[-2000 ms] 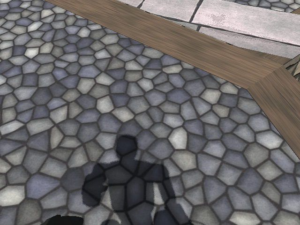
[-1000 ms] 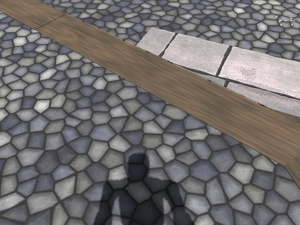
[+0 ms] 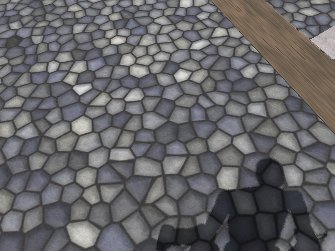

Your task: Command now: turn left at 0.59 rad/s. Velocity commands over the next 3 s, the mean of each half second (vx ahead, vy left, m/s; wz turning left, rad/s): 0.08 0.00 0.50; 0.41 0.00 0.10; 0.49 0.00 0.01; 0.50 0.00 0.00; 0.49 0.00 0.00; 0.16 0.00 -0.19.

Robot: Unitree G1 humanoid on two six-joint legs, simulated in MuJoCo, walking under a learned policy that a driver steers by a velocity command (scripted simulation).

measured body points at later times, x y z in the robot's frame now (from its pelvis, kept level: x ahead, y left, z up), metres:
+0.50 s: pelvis +0.02 +0.06 +0.00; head +0.02 +0.09 +0.45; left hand +0.03 +0.35 -0.13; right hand +0.16 -0.19 -0.11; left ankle -0.04 +0.12 -0.75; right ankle +0.07 -0.08 -0.68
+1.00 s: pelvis +0.26 +0.05 -0.01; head +0.29 +0.04 +0.44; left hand +0.29 +0.34 -0.12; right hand +0.35 -0.20 -0.16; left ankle +0.12 +0.15 -0.66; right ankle +0.31 +0.00 -0.75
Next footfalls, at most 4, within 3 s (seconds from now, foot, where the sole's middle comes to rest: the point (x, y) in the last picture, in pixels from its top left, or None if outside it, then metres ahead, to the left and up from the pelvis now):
0.28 left None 0.00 0.12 -0.78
0.86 right None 0.35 0.00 -0.78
1.40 left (129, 218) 0.62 0.25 -0.78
1.94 right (153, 150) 0.95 0.15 -0.78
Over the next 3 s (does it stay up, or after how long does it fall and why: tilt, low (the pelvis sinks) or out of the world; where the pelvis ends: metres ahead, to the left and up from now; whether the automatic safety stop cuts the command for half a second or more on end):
stays up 1.16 0.30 -0.01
